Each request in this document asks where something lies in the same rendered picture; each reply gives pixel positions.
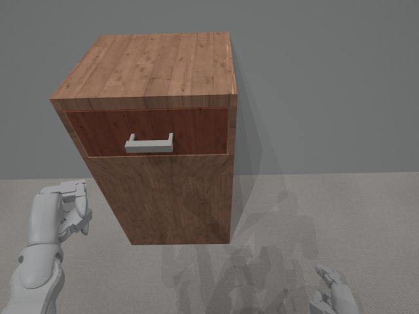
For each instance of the cabinet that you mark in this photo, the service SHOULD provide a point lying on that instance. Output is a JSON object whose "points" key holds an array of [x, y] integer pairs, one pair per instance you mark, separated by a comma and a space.
{"points": [[159, 199]]}

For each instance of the robot left hand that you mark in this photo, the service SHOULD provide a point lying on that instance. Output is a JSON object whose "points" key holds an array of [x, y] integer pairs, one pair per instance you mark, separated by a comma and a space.
{"points": [[47, 213]]}

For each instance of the drawer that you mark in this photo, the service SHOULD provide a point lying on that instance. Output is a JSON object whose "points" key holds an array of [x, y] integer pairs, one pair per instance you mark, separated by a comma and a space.
{"points": [[196, 130]]}

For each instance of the robot right hand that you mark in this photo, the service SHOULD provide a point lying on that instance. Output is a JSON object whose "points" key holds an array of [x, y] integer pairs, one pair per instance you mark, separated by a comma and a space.
{"points": [[340, 300]]}

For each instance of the handle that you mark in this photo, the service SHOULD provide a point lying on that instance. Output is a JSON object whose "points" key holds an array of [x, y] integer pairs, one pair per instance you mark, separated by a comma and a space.
{"points": [[132, 146]]}

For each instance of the left robot forearm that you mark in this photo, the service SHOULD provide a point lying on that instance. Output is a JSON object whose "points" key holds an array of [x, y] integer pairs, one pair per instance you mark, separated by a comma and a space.
{"points": [[37, 281]]}

